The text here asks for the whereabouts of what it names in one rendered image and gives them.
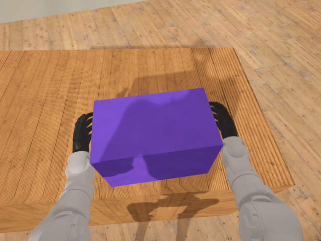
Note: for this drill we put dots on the robot left hand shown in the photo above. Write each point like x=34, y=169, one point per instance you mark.
x=81, y=136

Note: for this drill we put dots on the right robot forearm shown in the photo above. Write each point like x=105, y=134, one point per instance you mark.
x=242, y=177

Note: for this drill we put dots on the left robot forearm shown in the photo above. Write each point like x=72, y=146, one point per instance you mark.
x=77, y=194

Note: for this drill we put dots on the pedestal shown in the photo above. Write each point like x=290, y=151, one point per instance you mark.
x=44, y=92

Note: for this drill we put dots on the robot right hand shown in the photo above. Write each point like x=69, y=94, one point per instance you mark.
x=225, y=122

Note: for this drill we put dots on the robot left upper arm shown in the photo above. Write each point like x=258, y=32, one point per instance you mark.
x=73, y=227

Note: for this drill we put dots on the robot right upper arm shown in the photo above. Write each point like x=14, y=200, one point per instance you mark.
x=268, y=221

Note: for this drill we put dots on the carton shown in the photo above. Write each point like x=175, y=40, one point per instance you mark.
x=153, y=137

